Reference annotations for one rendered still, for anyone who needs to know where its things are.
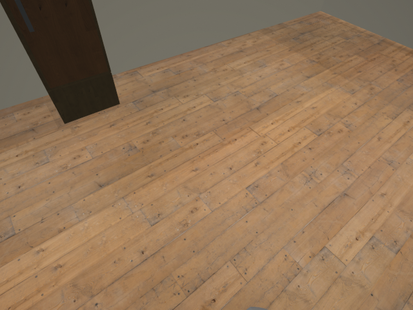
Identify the cupboard door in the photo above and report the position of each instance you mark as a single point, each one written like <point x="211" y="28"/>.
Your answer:
<point x="65" y="43"/>

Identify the handle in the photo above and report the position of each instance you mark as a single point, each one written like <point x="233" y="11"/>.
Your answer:
<point x="25" y="17"/>

